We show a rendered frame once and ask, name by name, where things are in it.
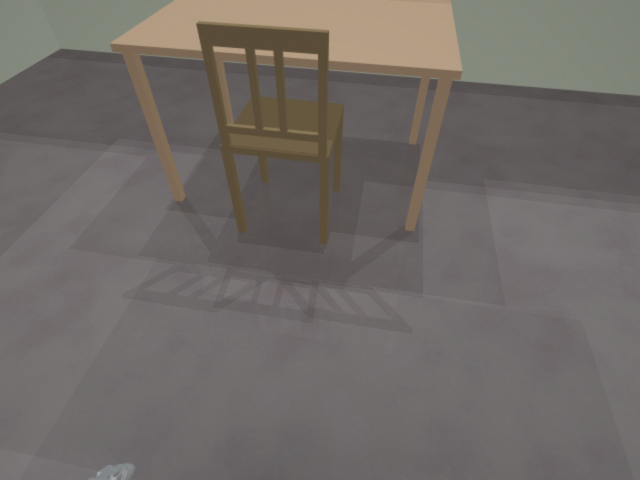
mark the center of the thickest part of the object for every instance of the chair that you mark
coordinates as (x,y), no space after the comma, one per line
(276,127)

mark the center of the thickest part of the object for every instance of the table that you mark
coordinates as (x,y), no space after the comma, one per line
(398,37)

